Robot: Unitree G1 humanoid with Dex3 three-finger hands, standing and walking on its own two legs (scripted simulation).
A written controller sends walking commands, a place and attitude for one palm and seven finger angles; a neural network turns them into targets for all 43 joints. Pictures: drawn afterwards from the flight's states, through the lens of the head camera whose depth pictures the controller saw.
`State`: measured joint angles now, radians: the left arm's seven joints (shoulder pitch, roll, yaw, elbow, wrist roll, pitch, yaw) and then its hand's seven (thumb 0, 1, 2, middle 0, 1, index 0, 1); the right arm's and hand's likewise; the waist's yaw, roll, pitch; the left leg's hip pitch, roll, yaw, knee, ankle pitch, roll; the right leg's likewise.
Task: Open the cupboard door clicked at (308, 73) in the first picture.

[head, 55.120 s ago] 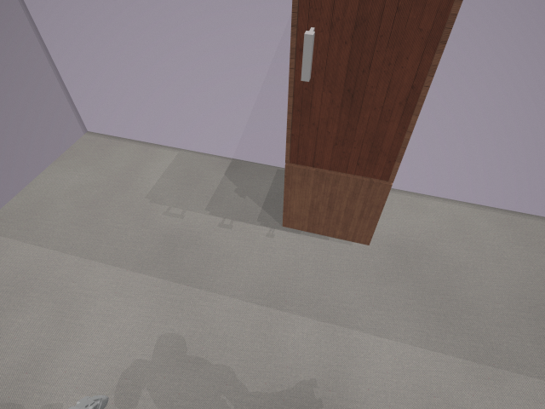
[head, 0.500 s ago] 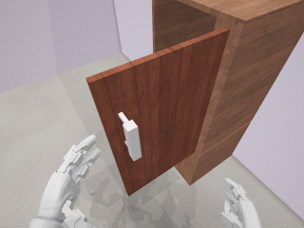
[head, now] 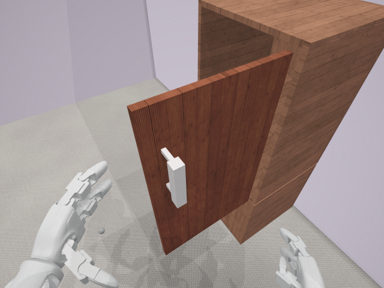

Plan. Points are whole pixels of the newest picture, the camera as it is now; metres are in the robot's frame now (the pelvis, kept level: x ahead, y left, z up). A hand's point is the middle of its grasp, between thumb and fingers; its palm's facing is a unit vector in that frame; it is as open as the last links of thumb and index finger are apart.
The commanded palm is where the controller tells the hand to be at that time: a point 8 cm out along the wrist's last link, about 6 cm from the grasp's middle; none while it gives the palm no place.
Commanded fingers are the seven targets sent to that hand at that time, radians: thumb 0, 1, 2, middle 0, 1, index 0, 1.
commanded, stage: draw the hand back to the body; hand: left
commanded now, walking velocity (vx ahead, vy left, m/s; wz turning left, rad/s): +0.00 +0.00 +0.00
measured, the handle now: (172, 177) +0.31 +0.08 +0.10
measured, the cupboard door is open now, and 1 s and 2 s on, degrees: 91 91 91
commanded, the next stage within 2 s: step back with the hand held close in 1.12 s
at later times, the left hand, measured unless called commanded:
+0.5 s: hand (64, 201) +0.21 +0.24 +0.15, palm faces +0.36 -0.84 -0.42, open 12.0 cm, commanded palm +0.15 +0.28 +0.17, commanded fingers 0.00 0.51 0.74 -0.19 -0.30 -0.19 -0.30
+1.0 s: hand (48, 188) +0.21 +0.26 +0.17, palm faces +0.44 -0.80 -0.41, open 7.6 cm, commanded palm +0.16 +0.30 +0.19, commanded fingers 0.00 0.90 0.90 -0.20 -0.30 -0.20 -0.30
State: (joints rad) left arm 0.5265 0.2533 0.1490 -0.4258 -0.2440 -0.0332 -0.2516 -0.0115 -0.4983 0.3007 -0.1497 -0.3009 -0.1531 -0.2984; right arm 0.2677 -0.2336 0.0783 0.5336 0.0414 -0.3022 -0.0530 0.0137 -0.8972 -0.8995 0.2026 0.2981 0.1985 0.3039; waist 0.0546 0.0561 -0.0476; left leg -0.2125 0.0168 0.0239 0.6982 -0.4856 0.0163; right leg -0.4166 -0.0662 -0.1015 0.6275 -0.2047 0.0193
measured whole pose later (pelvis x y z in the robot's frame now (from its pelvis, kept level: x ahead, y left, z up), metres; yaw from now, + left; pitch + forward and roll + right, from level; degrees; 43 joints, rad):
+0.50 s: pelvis +0.02 +0.00 +0.02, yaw +0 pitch -4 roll -2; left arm 0.53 0.31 0.23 -0.44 0.00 -0.10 0.10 0.00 0.18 0.59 -0.18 -0.30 -0.18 -0.30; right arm 0.21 -0.22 0.03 0.63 -0.01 -0.20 -0.08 0.01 -0.90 -0.90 0.20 0.30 0.20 0.30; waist 0.08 0.08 0.03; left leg 0.02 0.02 0.04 0.44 -0.39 0.02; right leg -0.21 -0.05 -0.10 0.43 -0.15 0.03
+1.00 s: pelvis +0.02 +0.00 +0.02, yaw -1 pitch -5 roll -1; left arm 0.45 0.33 0.33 -0.40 -0.02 -0.11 0.10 0.01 0.86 0.88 -0.20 -0.30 -0.21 -0.30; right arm 0.20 -0.22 0.01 0.65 -0.01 -0.17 -0.06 0.01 -0.90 -0.90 0.20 0.30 0.20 0.30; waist 0.08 0.06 0.05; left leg 0.05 0.02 0.05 0.40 -0.37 0.01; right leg -0.18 -0.04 -0.09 0.40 -0.13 0.02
